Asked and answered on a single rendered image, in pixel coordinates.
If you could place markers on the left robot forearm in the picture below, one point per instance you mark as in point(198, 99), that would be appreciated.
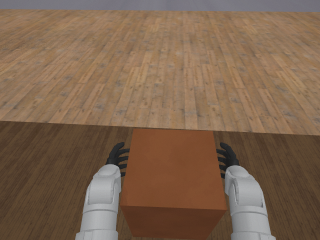
point(99, 219)

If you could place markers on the right robot forearm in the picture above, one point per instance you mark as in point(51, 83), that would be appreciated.
point(247, 206)

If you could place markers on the carton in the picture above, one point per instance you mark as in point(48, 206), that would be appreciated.
point(172, 187)

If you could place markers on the robot left hand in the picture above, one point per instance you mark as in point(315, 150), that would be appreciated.
point(114, 158)

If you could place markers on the robot right hand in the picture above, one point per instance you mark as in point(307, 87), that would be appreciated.
point(229, 160)

